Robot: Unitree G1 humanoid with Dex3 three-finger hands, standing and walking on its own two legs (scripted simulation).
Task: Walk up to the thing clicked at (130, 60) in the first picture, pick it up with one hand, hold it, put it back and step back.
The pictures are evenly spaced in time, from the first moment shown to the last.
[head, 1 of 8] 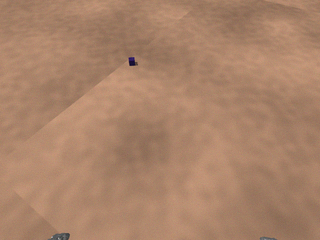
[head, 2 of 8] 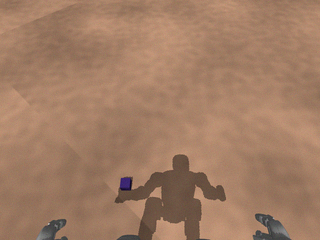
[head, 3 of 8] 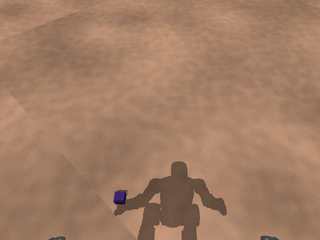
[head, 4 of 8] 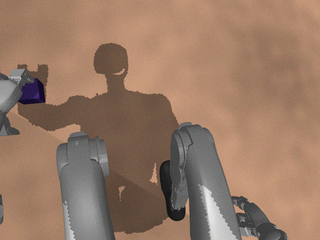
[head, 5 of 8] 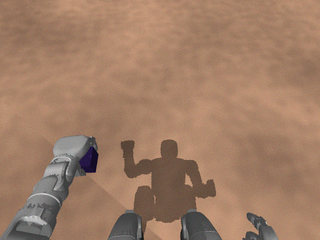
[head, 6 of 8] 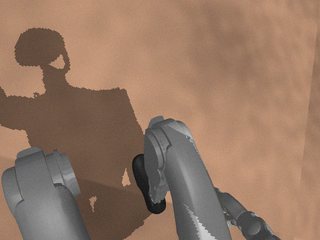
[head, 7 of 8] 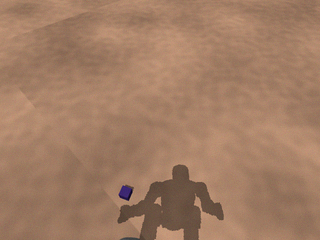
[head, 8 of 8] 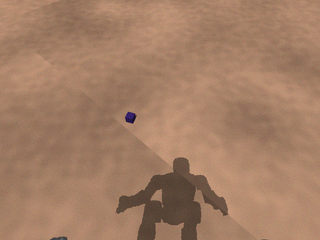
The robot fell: no
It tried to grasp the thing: yes
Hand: left
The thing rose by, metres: 0.69
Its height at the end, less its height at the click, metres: +0.00
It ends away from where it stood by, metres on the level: 0.00
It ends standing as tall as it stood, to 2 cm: yes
